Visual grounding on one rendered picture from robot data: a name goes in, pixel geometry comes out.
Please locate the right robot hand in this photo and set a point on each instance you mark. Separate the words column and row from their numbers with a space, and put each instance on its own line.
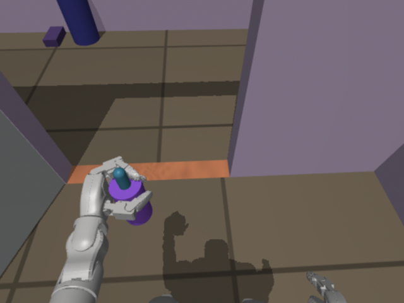
column 325, row 288

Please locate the left robot hand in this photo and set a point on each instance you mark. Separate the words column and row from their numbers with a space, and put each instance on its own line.
column 95, row 197

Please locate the left robot arm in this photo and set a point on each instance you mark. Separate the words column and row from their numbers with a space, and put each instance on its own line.
column 82, row 274

